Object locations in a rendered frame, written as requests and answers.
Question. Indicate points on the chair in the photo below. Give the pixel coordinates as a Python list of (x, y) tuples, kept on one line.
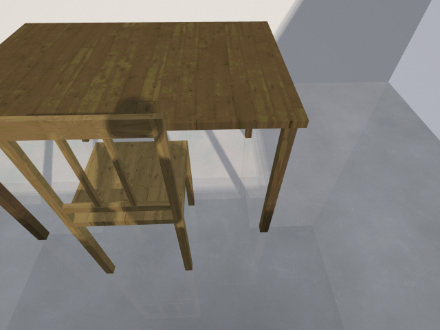
[(124, 183)]

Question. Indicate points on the table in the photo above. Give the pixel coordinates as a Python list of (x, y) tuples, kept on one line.
[(200, 75)]

